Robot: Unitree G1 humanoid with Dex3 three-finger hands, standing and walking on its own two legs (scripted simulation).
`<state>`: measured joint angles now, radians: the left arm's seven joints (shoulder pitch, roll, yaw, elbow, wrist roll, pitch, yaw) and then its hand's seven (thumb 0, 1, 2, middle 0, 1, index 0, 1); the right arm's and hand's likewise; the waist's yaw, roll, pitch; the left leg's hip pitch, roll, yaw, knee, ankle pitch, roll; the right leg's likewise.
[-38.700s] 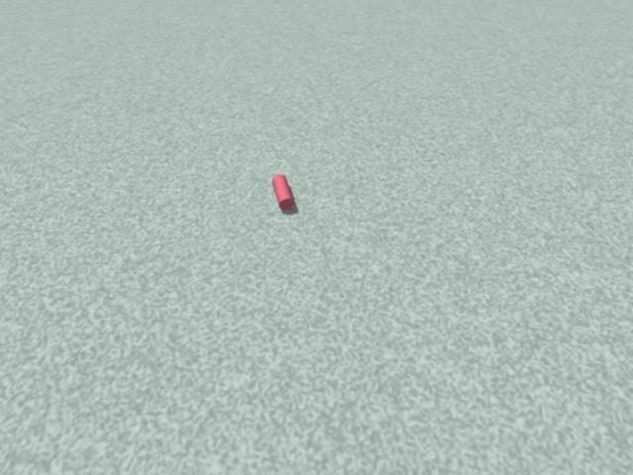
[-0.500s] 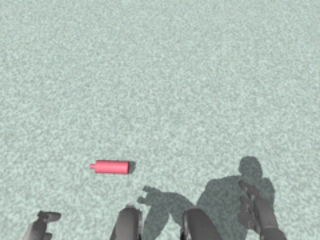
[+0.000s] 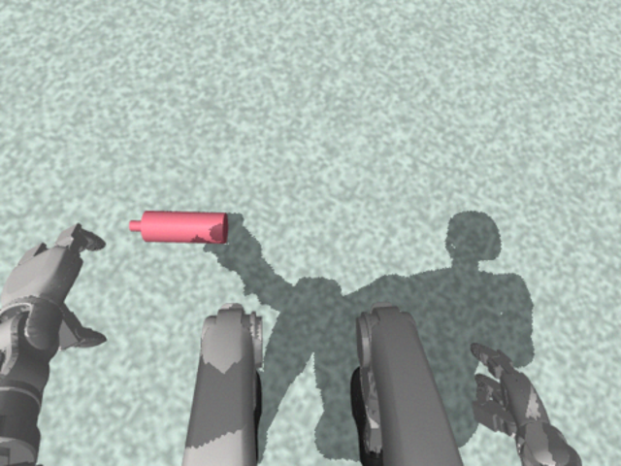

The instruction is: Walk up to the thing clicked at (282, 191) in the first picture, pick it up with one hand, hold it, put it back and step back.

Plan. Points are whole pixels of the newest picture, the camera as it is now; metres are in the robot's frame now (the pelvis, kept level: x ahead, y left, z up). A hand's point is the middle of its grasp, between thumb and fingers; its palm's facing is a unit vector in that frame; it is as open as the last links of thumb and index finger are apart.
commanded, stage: rise first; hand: left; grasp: from above
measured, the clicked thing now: (178, 227) +0.52 +0.29 -0.43
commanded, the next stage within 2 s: none
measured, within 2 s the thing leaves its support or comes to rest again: neither
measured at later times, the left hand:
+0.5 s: hand (110, 260) +0.40 +0.34 -0.24, palm faces -0.46 -0.11 -0.88, open 14.3 cm
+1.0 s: hand (126, 242) +0.44 +0.34 -0.28, palm faces -0.46 +0.00 -0.89, open 14.2 cm
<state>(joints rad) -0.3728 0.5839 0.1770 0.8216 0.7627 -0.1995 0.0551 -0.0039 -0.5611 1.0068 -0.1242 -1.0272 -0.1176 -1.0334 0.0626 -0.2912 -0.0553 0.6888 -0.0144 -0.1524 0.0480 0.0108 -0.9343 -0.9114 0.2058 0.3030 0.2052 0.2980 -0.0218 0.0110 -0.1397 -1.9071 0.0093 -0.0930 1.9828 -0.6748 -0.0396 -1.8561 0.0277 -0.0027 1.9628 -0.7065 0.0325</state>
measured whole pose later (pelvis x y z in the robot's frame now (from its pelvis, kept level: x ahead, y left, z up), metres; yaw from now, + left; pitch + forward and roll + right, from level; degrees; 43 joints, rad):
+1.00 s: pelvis -0.01 +0.01 -0.13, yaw -6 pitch +32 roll -10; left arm -0.86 0.90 0.17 1.33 1.34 -0.43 0.32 0.00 -0.53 1.01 -0.09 -0.95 -0.08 -0.96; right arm 0.08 -0.26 0.07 0.75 -0.16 0.03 0.13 0.00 -0.91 -0.90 0.21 0.30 0.21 0.30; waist -0.18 -0.04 -0.03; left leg -2.30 -0.01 -0.18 2.41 -0.69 -0.02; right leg -2.19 0.06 -0.06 2.32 -0.71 0.06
